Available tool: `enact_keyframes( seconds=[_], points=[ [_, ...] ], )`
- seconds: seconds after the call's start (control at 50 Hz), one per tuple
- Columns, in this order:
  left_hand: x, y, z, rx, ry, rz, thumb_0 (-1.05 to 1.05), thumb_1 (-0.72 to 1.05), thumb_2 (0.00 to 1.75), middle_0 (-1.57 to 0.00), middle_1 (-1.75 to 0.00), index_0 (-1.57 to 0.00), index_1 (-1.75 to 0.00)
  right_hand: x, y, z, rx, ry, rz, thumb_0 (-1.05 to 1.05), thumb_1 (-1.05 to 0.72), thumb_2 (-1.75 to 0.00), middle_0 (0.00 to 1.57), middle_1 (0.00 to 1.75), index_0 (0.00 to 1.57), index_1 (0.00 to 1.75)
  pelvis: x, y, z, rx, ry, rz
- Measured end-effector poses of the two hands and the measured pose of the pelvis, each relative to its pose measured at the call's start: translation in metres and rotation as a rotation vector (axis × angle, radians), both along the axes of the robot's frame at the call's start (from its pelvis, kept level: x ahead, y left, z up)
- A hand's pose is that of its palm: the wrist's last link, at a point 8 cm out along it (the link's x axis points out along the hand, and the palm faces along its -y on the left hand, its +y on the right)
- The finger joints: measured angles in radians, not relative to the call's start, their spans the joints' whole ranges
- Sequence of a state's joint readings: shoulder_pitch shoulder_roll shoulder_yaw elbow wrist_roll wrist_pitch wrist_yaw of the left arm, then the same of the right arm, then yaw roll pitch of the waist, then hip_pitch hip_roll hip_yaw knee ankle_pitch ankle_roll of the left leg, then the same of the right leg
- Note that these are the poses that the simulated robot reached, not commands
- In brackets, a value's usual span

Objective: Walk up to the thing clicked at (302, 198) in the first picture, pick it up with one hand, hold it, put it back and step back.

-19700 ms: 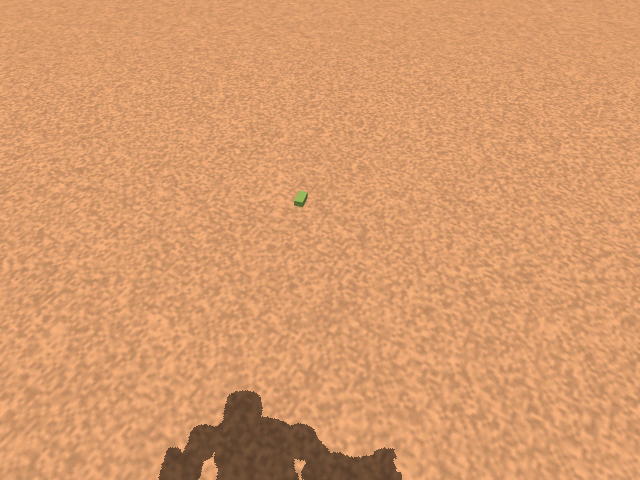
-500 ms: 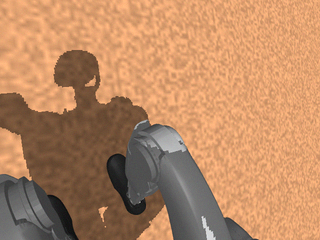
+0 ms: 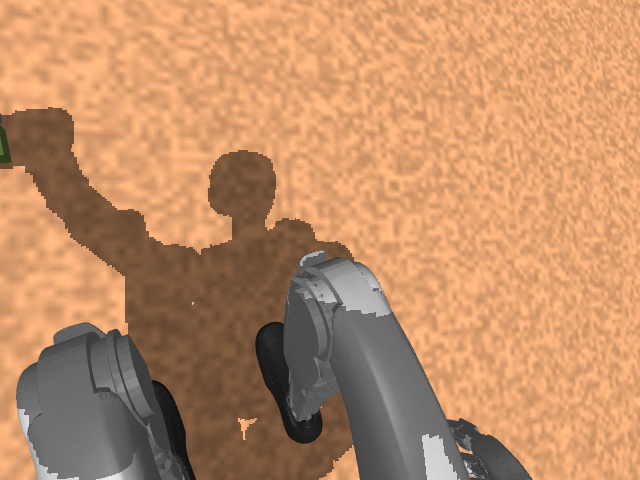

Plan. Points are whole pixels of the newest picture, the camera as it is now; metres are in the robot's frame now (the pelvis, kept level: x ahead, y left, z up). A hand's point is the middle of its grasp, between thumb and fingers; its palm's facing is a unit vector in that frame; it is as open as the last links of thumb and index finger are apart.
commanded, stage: lift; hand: left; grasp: from above
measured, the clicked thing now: out of the picture +0.54 +0.27 -0.21
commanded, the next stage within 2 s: hold in 1.80 s
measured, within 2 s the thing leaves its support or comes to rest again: neither
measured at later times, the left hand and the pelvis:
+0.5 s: hand out of the picture +0.47 +0.29 -0.09, palm faces -0.47 -0.07 -0.88, open 6.8 cm; pelvis -0.01 +0.01 +0.05, yaw +3 degrees
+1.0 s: hand out of the picture +0.39 +0.29 +0.12, palm faces -0.44 -0.10 -0.89, open 6.8 cm; pelvis +0.00 +0.01 +0.20, yaw +7 degrees
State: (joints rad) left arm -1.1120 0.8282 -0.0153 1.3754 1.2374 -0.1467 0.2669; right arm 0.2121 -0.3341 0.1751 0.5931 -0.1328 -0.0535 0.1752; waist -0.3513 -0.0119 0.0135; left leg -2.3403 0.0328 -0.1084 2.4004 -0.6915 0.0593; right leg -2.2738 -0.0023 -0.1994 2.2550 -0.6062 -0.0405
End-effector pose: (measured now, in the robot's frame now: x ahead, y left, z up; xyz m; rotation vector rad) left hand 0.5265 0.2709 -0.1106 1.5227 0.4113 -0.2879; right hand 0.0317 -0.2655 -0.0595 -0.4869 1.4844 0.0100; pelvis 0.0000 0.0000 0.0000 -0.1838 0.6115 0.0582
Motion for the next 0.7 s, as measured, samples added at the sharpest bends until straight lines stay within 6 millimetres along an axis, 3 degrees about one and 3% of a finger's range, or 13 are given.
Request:
enact_keyframes(
  seconds=[0.18,0.4,0.52,0.7],
  points=[
    [-0.004,0.007,0.022,0.014,0.033,0.047,0.0,0.51,0.0,-1.0,-0.12,-1.03,-0.08,-0.004,0.006,0.0,0.007,-0.004,-0.045,0.0,-0.91,-0.9,0.21,0.3,0.2,0.3,-0.002,0.001,0.01,0.011,0.013,0.006],
    [-0.032,0.015,0.051,-0.023,0.068,0.034,0.0,0.5,0.0,-1.0,-0.12,-1.04,-0.07,-0.005,0.004,0.015,-0.014,0.008,-0.087,0.0,-0.91,-0.91,0.21,0.3,0.21,0.3,-0.005,0.004,0.031,0.02,0.026,0.025],
    [-0.052,0.026,0.086,-0.025,0.04,0.03,0.0,0.5,0.0,-1.01,-0.11,-1.04,-0.07,0.012,0.0,0.028,-0.026,-0.034,-0.095,0.0,-0.91,-0.91,0.21,0.3,0.21,0.3,-0.005,0.006,0.05,0.031,0.034,0.038],
    [-0.083,0.038,0.151,-0.018,0.045,0.06,0.0,0.5,0.0,-1.01,-0.11,-1.04,-0.07,0.052,0.007,0.056,0.003,-0.155,-0.09,0.0,-0.91,-0.91,0.21,0.3,0.21,0.3,-0.005,0.009,0.093,0.056,0.017,0.051]
  ],
)
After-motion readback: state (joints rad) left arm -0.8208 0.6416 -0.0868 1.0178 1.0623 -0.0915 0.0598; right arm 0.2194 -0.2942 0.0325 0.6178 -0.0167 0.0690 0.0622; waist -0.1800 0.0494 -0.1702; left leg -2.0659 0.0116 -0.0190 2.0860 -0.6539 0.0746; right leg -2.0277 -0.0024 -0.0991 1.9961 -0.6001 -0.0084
